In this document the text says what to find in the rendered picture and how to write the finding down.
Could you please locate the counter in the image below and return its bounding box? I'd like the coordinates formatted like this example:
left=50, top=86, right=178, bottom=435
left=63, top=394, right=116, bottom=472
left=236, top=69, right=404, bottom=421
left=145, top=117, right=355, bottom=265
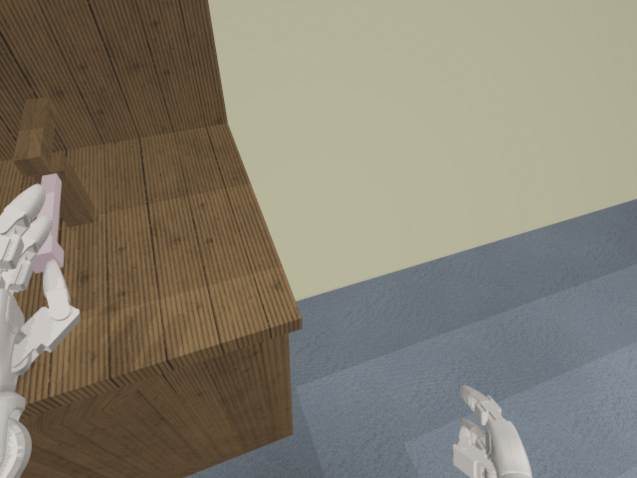
left=0, top=0, right=302, bottom=478

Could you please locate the robot left forearm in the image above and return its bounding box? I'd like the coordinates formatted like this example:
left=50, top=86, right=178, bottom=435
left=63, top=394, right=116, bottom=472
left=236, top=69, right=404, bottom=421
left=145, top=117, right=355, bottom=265
left=0, top=391, right=32, bottom=478

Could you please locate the tap lever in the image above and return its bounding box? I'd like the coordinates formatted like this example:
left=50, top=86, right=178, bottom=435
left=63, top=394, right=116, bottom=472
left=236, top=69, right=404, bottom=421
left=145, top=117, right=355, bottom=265
left=31, top=173, right=65, bottom=274

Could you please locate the robot left hand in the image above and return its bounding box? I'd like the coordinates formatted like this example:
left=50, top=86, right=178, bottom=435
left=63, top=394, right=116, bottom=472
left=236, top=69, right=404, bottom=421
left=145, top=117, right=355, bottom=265
left=0, top=184, right=81, bottom=392

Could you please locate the robot right hand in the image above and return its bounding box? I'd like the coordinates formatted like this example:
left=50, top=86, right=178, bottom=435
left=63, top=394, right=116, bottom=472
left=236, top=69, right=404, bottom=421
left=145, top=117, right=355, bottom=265
left=453, top=385, right=532, bottom=478

